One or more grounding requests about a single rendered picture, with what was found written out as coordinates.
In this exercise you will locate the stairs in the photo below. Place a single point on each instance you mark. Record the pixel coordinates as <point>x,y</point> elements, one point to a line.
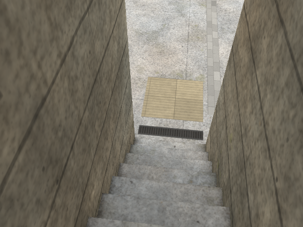
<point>163,184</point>

